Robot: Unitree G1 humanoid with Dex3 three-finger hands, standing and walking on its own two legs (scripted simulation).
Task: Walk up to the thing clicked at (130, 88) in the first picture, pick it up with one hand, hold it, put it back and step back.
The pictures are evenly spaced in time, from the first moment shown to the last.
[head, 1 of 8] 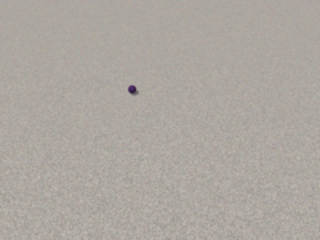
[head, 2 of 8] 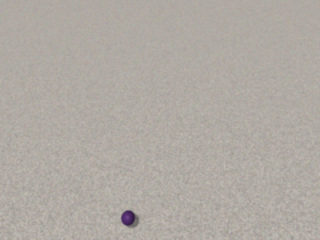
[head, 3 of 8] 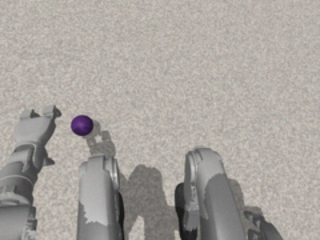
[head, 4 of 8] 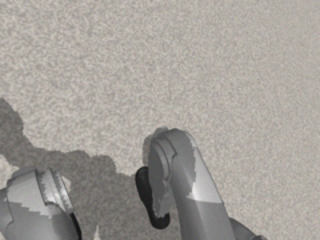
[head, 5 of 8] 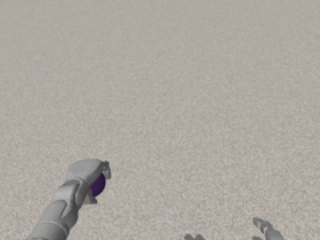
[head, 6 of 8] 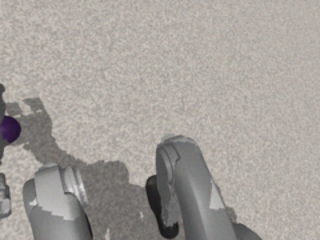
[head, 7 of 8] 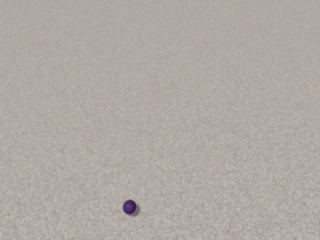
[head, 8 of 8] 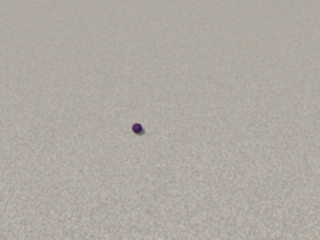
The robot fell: no
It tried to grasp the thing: yes
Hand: left
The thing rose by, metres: 0.69
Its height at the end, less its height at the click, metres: +0.00
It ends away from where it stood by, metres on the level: 0.05
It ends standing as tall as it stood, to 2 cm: yes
